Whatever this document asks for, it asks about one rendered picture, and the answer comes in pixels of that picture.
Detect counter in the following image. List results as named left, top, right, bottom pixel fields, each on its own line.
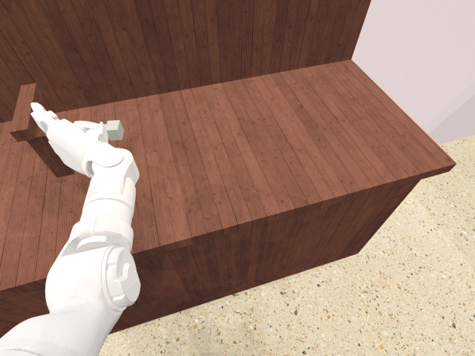
left=0, top=0, right=457, bottom=338

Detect robot left hand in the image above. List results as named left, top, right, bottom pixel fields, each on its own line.
left=31, top=102, right=108, bottom=174

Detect left robot forearm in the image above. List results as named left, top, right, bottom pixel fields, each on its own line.
left=45, top=142, right=140, bottom=311

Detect tap lever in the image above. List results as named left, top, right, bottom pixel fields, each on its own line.
left=104, top=120, right=124, bottom=141

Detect robot left upper arm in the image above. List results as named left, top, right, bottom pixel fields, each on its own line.
left=0, top=245, right=140, bottom=356

